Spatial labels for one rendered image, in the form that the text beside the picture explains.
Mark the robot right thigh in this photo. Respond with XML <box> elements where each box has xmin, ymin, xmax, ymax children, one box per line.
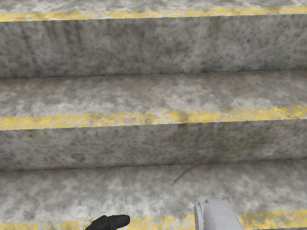
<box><xmin>194</xmin><ymin>198</ymin><xmax>244</xmax><ymax>230</ymax></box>

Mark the robot left hand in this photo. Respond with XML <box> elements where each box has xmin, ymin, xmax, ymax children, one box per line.
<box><xmin>85</xmin><ymin>215</ymin><xmax>130</xmax><ymax>230</ymax></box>

